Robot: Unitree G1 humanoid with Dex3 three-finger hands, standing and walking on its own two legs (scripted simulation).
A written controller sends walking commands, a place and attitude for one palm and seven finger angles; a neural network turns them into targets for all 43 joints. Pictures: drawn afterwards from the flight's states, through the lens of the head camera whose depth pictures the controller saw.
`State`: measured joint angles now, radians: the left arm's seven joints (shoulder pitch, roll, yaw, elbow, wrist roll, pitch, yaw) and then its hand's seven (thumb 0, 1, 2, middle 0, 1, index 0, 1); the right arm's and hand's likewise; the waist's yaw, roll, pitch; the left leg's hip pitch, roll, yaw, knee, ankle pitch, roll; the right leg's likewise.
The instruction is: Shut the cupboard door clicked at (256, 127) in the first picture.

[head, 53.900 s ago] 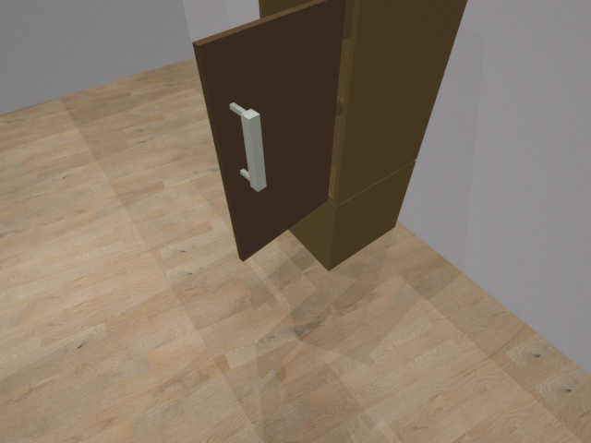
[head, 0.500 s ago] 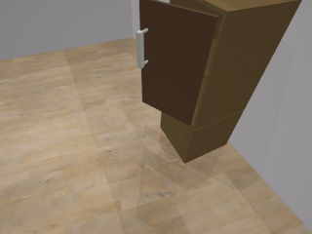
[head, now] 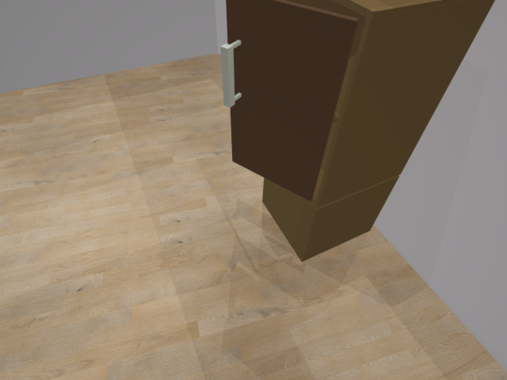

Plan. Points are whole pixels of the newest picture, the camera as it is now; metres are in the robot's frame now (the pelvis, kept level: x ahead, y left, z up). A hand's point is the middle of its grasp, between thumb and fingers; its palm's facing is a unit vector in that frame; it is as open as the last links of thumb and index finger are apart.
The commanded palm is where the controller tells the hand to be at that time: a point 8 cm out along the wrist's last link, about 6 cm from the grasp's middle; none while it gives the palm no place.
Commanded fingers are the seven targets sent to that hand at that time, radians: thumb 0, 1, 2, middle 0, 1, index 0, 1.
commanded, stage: look to check the result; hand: left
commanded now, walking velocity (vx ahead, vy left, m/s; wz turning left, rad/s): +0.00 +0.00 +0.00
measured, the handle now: (233, 74) +0.89 +0.11 +0.04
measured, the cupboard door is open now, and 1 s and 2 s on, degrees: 29 29 29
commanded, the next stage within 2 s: walk to a spot facing it in 0.12 s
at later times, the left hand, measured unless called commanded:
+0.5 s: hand out of the picture +0.02 +0.19 -0.19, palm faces +0.13 -0.97 -0.22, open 7.4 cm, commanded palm none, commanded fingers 0.00 0.90 0.90 -0.20 -0.30 -0.20 -0.30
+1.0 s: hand out of the picture +0.03 +0.23 -0.16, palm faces +0.40 -0.87 -0.29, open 7.4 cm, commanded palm none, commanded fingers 0.00 0.90 0.90 -0.20 -0.30 -0.20 -0.30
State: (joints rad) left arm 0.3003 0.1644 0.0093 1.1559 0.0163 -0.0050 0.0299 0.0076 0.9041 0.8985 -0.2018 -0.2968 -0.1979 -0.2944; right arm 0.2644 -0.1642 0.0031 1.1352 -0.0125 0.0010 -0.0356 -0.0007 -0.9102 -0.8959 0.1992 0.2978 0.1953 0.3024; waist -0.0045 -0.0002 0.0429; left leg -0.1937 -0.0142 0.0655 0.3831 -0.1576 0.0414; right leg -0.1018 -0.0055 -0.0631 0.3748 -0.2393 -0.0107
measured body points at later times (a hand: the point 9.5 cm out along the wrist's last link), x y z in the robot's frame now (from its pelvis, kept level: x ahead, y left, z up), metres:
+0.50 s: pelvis +0.00 +0.00 -0.01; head +0.03 +0.01 +0.44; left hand +0.01 +0.24 -0.17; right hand +0.03 -0.23 -0.17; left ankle +0.03 +0.09 -0.74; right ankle -0.02 -0.11 -0.74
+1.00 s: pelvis +0.00 -0.02 -0.01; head +0.05 +0.01 +0.44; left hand +0.01 +0.28 -0.14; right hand +0.16 -0.24 -0.15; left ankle +0.02 +0.11 -0.74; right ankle +0.04 -0.16 -0.72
